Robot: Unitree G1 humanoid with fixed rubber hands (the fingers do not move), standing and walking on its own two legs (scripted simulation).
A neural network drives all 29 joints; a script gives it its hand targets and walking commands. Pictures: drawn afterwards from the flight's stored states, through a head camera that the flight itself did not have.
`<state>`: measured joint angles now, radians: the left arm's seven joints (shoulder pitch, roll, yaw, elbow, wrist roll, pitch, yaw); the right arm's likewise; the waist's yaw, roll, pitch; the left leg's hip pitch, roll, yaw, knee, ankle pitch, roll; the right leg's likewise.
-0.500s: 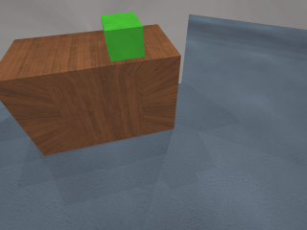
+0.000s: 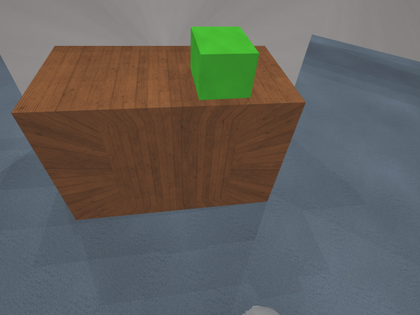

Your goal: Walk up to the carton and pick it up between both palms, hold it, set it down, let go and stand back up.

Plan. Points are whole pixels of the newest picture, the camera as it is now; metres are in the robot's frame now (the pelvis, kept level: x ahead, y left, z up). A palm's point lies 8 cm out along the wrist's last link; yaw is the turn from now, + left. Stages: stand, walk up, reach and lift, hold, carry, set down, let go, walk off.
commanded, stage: walk up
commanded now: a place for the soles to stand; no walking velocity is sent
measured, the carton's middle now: (220, 61) +1.04 -0.06 +0.01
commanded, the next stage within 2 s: none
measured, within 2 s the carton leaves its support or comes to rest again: neither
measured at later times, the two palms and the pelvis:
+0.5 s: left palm (110, 297) +0.22 +0.21 -0.12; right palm (329, 250) +0.31 -0.29 -0.12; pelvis +0.25 -0.04 +0.00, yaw +5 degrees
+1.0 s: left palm (131, 200) +0.47 +0.21 -0.13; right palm (300, 187) +0.51 -0.28 -0.12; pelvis +0.48 -0.04 +0.00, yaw +1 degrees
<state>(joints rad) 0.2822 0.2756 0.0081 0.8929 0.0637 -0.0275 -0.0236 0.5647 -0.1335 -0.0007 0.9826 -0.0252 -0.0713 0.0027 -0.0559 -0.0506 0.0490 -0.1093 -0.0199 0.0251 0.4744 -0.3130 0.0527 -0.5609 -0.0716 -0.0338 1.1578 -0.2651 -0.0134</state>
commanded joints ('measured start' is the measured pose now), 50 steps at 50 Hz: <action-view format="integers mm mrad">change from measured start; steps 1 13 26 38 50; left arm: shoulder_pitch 20 87 158 370 245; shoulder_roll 11 53 24 43 -59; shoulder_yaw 1 37 33 16 4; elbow -25 -6 -12 10 -77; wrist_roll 8 -11 -51 -22 -8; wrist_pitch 8 -10 -50 -18 6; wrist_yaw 1 20 31 35 -21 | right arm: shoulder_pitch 73 125 -73 -142 -185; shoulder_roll -135 -190 -103 -156 -180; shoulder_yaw -16 -26 -17 -21 -32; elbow -44 -95 -211 -199 -161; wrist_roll -11 -17 -31 -34 -22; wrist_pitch -46 -15 37 7 -40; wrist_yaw -4 -36 25 -35 -28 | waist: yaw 59 132 26 -5 93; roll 133 111 -10 1 190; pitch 91 -59 107 -38 150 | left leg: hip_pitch -43 -34 -369 47 -281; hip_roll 140 174 69 12 190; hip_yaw -94 -114 43 90 81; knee -191 228 588 61 -246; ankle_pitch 637 557 185 285 190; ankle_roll -46 -7 -50 58 92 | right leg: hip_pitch -40 488 276 333 86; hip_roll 13 59 -47 -65 -7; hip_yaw -45 -56 27 15 -28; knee -88 -620 -942 -408 -173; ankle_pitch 198 139 287 572 75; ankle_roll -1 -72 6 7 20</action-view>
